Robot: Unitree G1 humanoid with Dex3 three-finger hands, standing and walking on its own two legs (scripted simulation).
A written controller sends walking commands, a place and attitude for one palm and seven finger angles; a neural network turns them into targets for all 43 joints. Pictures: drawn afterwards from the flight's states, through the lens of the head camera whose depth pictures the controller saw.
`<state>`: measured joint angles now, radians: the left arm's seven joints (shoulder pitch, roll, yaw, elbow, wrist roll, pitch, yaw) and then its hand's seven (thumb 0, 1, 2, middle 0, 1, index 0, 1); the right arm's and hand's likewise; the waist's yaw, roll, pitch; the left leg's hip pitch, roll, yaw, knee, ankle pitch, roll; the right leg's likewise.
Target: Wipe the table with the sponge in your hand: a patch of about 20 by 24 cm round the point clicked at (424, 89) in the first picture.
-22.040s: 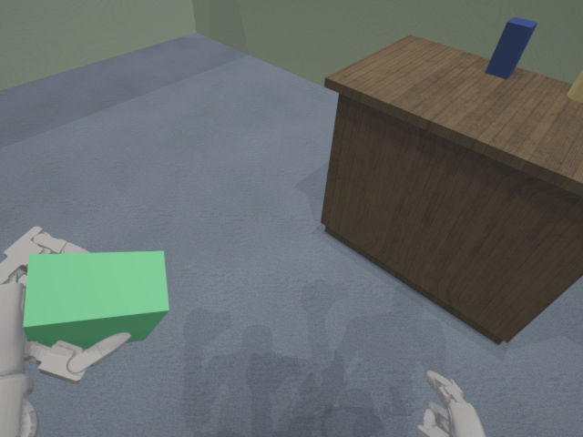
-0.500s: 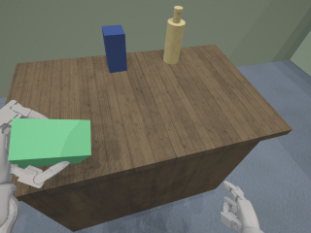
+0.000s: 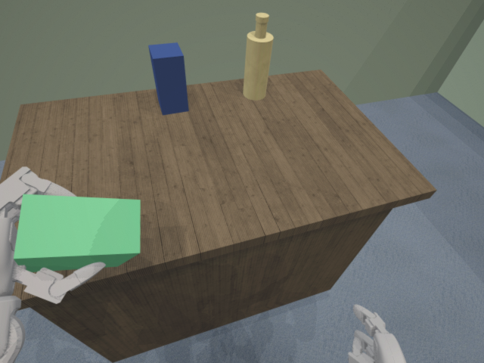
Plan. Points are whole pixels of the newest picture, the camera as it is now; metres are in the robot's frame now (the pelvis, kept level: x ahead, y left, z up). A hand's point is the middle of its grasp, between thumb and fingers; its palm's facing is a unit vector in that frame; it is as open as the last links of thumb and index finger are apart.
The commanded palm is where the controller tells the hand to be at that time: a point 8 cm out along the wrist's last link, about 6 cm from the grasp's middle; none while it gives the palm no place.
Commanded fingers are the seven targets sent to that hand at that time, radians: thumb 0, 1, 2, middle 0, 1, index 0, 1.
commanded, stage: look again from close up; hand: left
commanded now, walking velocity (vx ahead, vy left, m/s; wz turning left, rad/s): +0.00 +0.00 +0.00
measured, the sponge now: (95, 237) +0.23 +0.21 +0.14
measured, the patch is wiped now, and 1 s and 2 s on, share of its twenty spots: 0.00 0.00 0.00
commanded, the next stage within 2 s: come to a stop and stand still in 0.04 s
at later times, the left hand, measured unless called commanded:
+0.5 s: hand (46, 207) +0.24 +0.26 +0.18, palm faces +0.42 -0.75 -0.51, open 10.5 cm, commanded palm +0.15 +0.27 +0.18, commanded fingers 0.00 0.10 1.30 -1.20 -1.60 -1.20 -1.60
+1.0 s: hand (70, 222) +0.23 +0.23 +0.17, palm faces +0.38 -0.83 -0.40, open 10.5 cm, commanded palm +0.17 +0.27 +0.18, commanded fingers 0.00 0.10 1.30 -1.20 -1.60 -1.20 -1.60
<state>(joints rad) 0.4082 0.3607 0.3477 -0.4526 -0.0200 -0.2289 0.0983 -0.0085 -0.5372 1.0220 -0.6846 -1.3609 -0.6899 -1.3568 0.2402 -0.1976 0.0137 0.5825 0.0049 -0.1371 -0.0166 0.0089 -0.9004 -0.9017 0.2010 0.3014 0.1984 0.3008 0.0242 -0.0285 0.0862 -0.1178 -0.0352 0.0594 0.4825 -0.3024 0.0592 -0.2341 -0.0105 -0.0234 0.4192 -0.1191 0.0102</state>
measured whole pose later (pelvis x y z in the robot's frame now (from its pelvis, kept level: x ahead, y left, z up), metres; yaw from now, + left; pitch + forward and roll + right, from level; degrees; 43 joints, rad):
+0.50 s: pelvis +0.00 -0.01 +0.00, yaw +1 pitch -2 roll +0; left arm 0.19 0.50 0.41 -0.36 0.06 -0.25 0.05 -0.01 -0.54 1.02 -0.69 -1.35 -0.70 -1.35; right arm 0.23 -0.20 0.00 0.59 -0.01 -0.19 -0.02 0.01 -0.90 -0.90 0.20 0.30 0.20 0.30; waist 0.06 -0.05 0.12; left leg -0.17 -0.03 0.04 0.52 -0.31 0.05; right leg -0.29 -0.01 -0.05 0.46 -0.14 -0.01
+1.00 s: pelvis +0.01 -0.01 +0.00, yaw -1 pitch -3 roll -1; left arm 0.38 0.38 0.38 -0.48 -0.03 -0.22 0.09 -0.01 -0.55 1.02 -0.71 -1.33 -0.72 -1.32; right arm 0.20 -0.23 0.01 0.57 0.01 -0.17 -0.01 0.01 -0.90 -0.90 0.20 0.30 0.20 0.30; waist 0.04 -0.02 0.10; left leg -0.14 -0.02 0.06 0.50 -0.32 0.04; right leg -0.26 0.01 -0.02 0.45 -0.14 -0.01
